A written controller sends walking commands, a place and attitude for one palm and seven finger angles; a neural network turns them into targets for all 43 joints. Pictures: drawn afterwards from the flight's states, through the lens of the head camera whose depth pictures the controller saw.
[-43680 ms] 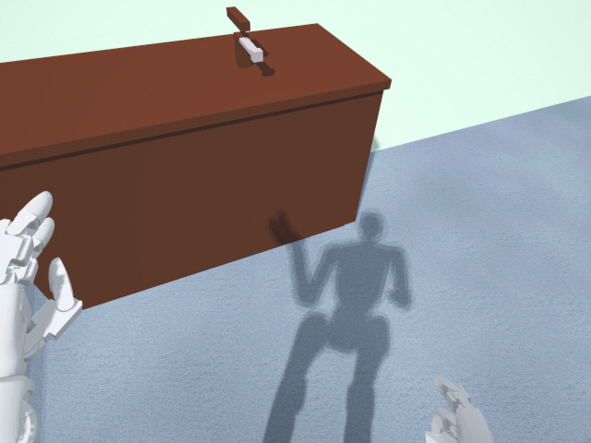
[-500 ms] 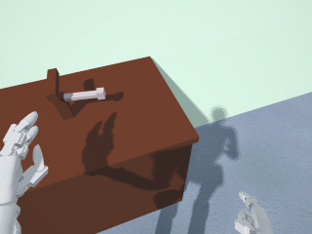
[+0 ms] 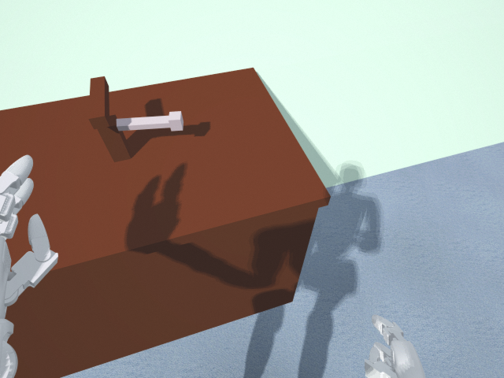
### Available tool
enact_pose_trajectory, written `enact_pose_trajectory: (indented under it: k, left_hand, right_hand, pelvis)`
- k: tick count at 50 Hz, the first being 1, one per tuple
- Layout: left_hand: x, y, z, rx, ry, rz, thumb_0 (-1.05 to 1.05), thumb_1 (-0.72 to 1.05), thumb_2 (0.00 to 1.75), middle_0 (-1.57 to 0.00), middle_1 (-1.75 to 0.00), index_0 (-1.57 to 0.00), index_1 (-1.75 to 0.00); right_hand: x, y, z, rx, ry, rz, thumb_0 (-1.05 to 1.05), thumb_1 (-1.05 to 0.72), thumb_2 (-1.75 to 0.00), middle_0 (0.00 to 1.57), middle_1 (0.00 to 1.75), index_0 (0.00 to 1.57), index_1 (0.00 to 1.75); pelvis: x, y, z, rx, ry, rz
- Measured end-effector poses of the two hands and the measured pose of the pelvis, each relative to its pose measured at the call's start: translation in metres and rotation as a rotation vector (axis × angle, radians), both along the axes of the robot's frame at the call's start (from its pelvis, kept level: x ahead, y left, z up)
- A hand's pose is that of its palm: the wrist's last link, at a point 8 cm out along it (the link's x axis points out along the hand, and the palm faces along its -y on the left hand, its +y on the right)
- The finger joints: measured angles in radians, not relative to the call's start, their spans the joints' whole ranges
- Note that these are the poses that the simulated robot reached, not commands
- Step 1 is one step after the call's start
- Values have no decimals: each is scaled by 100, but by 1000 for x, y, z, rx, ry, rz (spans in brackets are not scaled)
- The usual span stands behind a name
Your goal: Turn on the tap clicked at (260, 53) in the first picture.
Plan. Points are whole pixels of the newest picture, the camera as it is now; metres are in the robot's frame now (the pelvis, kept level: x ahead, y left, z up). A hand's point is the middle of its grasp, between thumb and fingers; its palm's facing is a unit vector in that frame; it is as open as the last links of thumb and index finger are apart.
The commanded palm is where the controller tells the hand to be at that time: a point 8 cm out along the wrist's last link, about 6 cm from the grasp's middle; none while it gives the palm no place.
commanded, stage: step back with the hand held close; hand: left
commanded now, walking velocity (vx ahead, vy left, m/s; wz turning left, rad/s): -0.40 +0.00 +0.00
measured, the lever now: (176, 121) +0.57 +0.20 +0.07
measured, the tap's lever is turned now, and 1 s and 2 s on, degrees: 78 78 78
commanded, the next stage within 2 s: stop stepping back and stand still in 0.70 s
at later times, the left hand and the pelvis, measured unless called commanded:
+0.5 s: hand (20, 332) +0.14 +0.24 +0.17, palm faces +0.37 -0.85 -0.37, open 7.4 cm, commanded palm +0.08 +0.27 +0.18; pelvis -0.09 -0.01 +0.01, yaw -2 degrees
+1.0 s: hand out of the picture -0.01 +0.19 +0.16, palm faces +0.32 -0.83 -0.45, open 7.4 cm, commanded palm -0.06 +0.24 +0.18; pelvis -0.22 -0.04 +0.00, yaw -1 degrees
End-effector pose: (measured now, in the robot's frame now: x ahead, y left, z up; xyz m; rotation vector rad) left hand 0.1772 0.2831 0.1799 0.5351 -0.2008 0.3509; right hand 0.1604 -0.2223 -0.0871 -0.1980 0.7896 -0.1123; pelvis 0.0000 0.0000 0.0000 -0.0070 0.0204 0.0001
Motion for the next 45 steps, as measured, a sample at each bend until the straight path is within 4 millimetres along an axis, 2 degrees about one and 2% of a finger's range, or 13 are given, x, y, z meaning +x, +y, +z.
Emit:
enact_pose_trajectory:
  k: [5, 8, 13, 18, 22, 26, 29, 33, 37, 40, 45]
  left_hand:
    - [-11, -17, -5, -47, -7, -56, 2, 89, 90, -21, -30, -21, -30]
    - [-20, -19, -4, -51, -31, -95, 2, 89, 90, -21, -30, -21, -30]
    - [-37, -1, 0, -20, -60, -89, 2, 89, 90, -22, -30, -22, -30]
    - [-56, 16, 5, -3, -48, -25, 2, 89, 90, -21, -30, -22, -30]
    - [-70, 9, 3, -62, -54, -12, 2, 90, 90, -21, -30, -21, -30]
    - [-83, -14, -2, -93, -45, -46, 2, 90, 90, -21, -30, -21, -30]
    - [-97, -33, -1, -64, -48, -94, 2, 90, 90, -21, -30, -21, -30]
    - [-118, -48, 7, -59, -48, -148, 2, 89, 90, -21, -30, -21, -30]
    - [-135, -44, 6, -41, -50, -154, 2, 89, 90, -21, -30, -22, -30]
    - [-146, -36, -1, -35, -71, -152, 2, 89, 90, -21, -30, -22, -30]
    - [-178, -36, -6, -56, -26, -103, 2, 89, 90, -21, -30, -21, -30]
  right_hand:
    - [1, -6, 5, -2, -18, 1, 1, -90, -90, 20, 30, 20, 30]
    - [-3, -12, 11, -27, -30, -15, 1, -90, -90, 20, 30, 20, 30]
    - [-17, -14, 19, -81, -27, -24, 1, -90, -90, 20, 30, 20, 30]
    - [-36, -2, 24, -76, -51, 0, 1, -91, -90, 20, 29, 20, 30]
    - [-58, 8, 24, -35, -55, 26, 1, -90, -90, 20, 29, 20, 30]
    - [-80, 9, 18, 1, -63, 41, 1, -90, -90, 20, 30, 20, 30]
    - [-97, 0, 10, 15, -62, 40, 1, -90, -90, 21, 30, 21, 30]
    - [-130, -18, 12, 3, -11, -10, 1, -90, -90, 21, 30, 21, 30]
    - [-159, -37, 19, -53, 8, -56, 1, -90, -90, 21, 30, 20, 30]
    - [-177, -50, 17, -99, -13, -84, 1, -90, -90, 20, 30, 20, 30]
    - [-211, -54, 21, -80, -46, -82, 1, -91, -90, 20, 29, 20, 30]
  pelvis:
    - [-12, -4, -2, -23, -2, 4]
    - [-18, -3, -4, -29, -5, 17]
    - [-32, 4, -4, -15, 5, 34]
    - [-52, 7, 2, -13, 7, 8]
    - [-70, 2, 7, -23, 4, -18]
    - [-92, -9, 5, -25, 11, -28]
    - [-112, -20, -1, -29, 16, -39]
    - [-129, -25, 6, -6, 21, -46]
    - [-145, -25, 8, 14, 23, -39]
    - [-162, -21, -3, -9, 24, -18]
    - [-196, -29, 1, 18, -12, -26]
